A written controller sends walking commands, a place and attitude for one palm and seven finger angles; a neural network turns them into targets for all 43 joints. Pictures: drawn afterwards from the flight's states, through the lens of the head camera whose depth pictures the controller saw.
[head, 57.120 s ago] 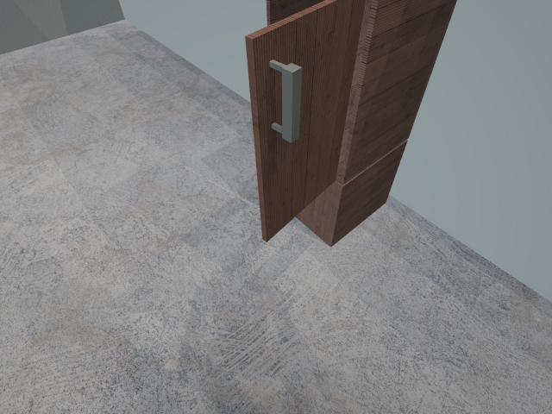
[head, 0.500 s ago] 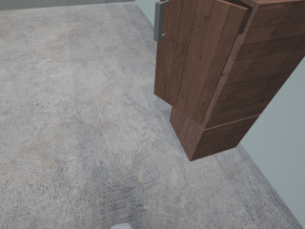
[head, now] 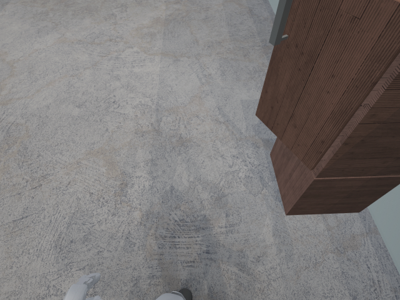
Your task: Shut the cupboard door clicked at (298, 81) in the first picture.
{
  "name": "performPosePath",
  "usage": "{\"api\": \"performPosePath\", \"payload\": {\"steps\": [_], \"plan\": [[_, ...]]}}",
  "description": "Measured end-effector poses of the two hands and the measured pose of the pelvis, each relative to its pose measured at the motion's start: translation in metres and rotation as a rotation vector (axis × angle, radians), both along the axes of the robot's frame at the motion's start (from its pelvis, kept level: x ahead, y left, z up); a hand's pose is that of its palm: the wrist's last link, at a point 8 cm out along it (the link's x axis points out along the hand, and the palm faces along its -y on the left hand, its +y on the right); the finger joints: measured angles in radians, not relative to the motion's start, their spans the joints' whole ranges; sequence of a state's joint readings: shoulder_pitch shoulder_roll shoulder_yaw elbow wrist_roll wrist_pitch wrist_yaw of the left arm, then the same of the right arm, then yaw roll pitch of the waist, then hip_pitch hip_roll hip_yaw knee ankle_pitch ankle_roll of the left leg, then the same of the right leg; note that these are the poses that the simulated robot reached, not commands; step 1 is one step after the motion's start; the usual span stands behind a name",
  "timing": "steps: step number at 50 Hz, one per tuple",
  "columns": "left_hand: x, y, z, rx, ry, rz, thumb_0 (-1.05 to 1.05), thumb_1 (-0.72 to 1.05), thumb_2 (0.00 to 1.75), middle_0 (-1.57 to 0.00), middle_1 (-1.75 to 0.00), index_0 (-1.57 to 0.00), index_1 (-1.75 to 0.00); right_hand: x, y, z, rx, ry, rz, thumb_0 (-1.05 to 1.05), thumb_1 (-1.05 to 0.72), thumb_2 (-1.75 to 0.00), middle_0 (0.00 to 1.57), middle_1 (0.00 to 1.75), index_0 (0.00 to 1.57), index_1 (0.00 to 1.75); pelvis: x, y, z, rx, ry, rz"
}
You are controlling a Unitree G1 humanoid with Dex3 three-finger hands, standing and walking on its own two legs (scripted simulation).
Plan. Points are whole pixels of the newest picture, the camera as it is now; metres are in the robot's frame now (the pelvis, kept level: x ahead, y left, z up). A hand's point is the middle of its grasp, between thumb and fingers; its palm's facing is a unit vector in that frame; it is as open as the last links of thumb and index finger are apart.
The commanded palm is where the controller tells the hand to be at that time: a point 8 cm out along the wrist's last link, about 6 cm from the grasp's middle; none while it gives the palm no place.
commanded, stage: walk to a spot facing it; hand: left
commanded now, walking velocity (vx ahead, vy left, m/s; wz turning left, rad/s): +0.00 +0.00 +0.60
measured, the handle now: (286, 16) +0.85 -0.23 +0.12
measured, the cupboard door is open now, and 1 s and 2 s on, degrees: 28 28 28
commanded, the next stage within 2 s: turn to face it in 1.72 s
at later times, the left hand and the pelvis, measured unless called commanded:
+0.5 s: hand out of the picture -0.01 +0.22 -0.18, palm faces +0.36 -0.90 -0.25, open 7.4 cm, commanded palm none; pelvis +0.02 +0.01 -0.01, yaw +20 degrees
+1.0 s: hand out of the picture -0.01 +0.18 -0.16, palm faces +0.65 -0.73 -0.22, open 7.4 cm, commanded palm none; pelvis +0.09 +0.02 +0.01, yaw +41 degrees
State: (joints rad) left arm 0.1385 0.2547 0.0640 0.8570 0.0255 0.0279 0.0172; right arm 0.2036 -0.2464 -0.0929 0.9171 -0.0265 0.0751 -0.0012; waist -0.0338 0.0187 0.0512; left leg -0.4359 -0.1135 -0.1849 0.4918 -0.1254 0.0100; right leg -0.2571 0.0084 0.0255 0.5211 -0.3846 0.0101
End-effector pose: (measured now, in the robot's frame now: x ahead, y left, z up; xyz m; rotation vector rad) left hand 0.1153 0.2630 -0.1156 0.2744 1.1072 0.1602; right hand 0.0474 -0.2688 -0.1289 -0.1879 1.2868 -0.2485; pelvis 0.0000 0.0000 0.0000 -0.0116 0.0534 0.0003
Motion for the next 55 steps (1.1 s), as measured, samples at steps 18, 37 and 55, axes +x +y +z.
{"api": "performPosePath", "payload": {"steps": [18, 37, 55], "plan": [[-0.145, -0.014, -0.035, -0.082, 0.199, 0.371, 0.01, 0.91, 0.90, -0.20, -0.30, -0.21, -0.30, 0.125, 0.049, -0.011, 0.036, -0.040, 0.388, 0.01, -0.91, -0.90, 0.20, 0.29, 0.19, 0.30, 0.016, 0.002, -0.014, 0.036, -0.039, 0.294], [-0.096, 0.000, -0.001, -0.002, -0.057, 0.483, 0.01, 0.91, 0.90, -0.20, -0.30, -0.20, -0.29, 0.174, 0.054, -0.012, 0.054, -0.056, 0.529, 0.01, -0.91, -0.89, 0.21, 0.30, 0.20, 0.30, 0.048, -0.016, -0.010, 0.024, -0.045, 0.486], [-0.192, -0.063, -0.031, -0.224, 0.222, 0.908, 0.01, 0.91, 0.90, -0.20, -0.30, -0.21, -0.29, 0.292, 0.201, 0.001, 0.065, -0.016, 0.908, 0.01, -0.91, -0.90, 0.20, 0.29, 0.19, 0.30, 0.106, 0.054, -0.005, 0.020, -0.039, 0.793]]}}
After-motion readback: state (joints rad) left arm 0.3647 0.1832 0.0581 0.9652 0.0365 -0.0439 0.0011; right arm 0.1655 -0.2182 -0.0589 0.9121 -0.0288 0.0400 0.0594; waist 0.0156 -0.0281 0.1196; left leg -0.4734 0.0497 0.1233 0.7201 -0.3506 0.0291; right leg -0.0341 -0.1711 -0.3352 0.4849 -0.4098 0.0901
